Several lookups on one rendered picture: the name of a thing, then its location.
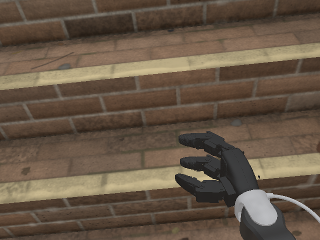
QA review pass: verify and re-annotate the right robot forearm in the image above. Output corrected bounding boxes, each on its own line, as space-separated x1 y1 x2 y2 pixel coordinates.
234 189 297 240

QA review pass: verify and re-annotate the right robot hand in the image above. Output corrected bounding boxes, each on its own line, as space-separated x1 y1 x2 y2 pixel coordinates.
175 131 260 208

